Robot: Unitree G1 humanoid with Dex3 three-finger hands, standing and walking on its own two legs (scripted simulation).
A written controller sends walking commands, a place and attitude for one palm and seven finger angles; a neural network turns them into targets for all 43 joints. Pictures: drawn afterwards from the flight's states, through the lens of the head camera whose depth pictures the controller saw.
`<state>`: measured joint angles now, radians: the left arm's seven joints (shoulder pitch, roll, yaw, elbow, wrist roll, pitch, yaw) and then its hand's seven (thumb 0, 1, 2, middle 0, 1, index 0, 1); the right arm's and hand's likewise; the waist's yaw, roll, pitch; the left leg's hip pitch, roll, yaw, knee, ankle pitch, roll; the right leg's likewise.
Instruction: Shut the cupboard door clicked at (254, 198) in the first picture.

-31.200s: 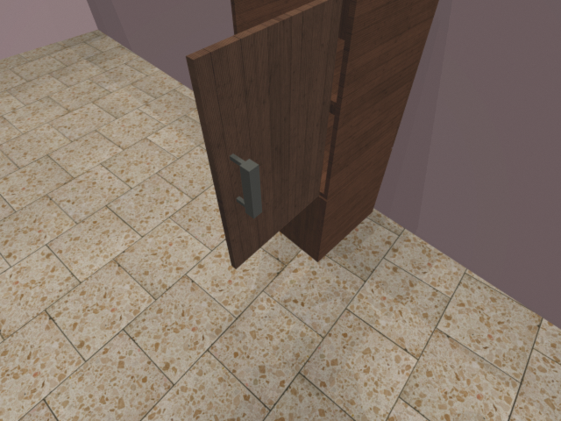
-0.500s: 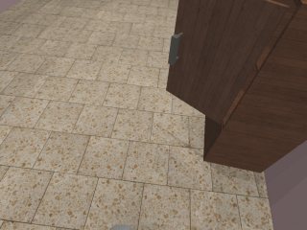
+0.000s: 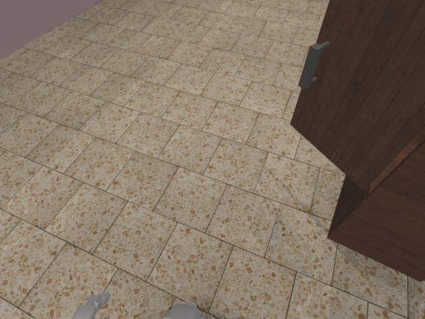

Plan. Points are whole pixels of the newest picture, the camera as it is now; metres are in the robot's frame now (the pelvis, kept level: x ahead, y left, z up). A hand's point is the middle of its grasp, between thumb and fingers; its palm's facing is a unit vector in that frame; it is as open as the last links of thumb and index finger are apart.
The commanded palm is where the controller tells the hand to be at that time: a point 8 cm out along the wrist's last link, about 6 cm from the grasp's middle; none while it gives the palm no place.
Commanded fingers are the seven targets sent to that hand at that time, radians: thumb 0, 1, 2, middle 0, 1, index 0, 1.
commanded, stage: walk to a spot facing it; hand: left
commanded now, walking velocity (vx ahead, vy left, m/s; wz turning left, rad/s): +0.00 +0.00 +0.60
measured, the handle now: (314, 65) +0.81 -0.29 -0.02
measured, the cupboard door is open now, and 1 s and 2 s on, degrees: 61 61 61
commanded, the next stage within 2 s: turn to face it in 1.32 s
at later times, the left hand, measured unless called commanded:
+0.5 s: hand out of the picture -0.02 +0.24 -0.17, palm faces +0.36 -0.89 -0.28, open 7.4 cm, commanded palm none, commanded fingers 0.00 0.90 0.90 -0.20 -0.30 -0.20 -0.30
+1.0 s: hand out of the picture -0.04 +0.19 -0.17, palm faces +0.67 -0.71 -0.19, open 7.4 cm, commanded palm none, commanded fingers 0.00 0.90 0.90 -0.20 -0.30 -0.20 -0.30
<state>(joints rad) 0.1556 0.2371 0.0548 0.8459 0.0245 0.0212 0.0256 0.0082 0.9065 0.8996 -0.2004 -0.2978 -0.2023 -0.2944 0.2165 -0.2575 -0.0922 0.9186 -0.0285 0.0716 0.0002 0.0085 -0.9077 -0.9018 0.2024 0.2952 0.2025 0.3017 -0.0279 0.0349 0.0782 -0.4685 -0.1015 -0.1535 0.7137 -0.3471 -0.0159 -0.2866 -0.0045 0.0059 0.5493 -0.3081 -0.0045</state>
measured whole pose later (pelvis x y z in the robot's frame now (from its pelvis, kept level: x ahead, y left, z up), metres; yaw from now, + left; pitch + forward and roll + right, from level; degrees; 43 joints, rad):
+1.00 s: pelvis +0.10 +0.06 +0.00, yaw +40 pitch +1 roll +0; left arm 0.38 0.19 0.06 0.95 0.03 -0.05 0.00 0.01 0.90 0.90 -0.20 -0.30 -0.21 -0.29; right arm 0.13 -0.22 -0.05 0.89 -0.04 0.03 0.06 0.01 -0.91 -0.90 0.20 0.29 0.20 0.30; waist 0.03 -0.04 0.12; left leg -0.42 0.02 0.12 0.63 -0.31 0.03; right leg -0.05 -0.18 -0.31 0.53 -0.43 0.08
